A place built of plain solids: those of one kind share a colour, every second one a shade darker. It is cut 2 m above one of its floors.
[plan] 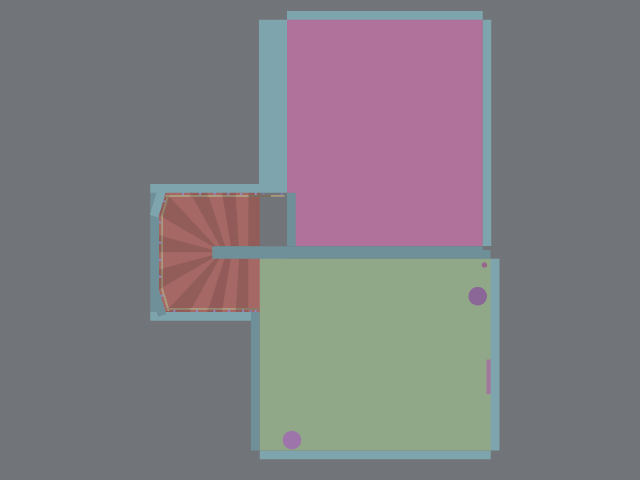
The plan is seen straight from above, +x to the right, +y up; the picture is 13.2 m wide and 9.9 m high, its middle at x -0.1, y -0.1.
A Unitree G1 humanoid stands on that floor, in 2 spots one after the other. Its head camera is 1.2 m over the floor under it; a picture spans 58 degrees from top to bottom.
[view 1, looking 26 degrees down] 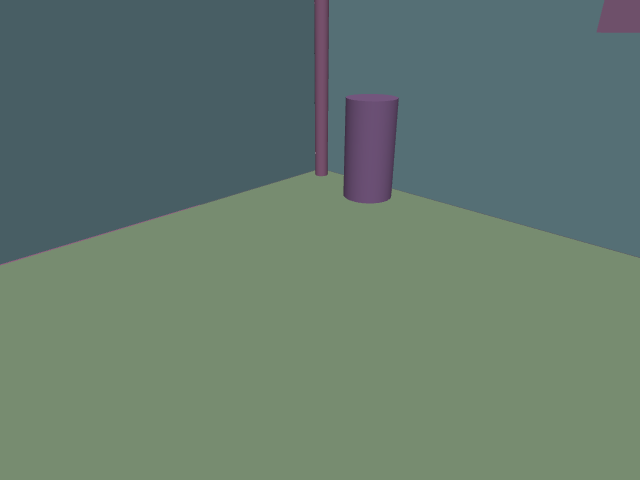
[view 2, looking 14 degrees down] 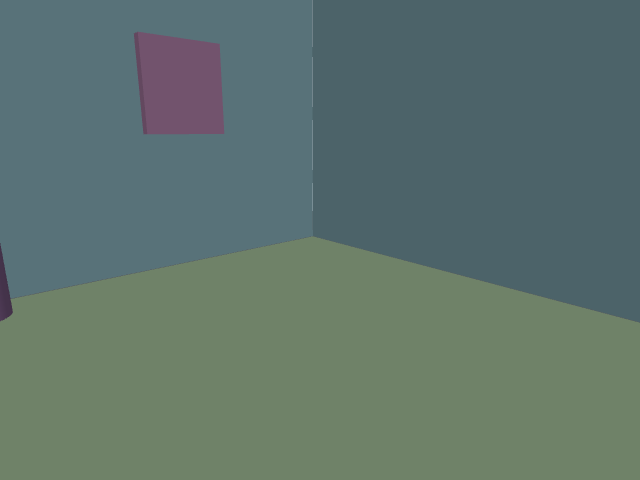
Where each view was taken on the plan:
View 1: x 0.53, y -3.27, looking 44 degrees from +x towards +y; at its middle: floor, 2.74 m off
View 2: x -0.35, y -1.16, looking -42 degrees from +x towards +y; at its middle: floor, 4.96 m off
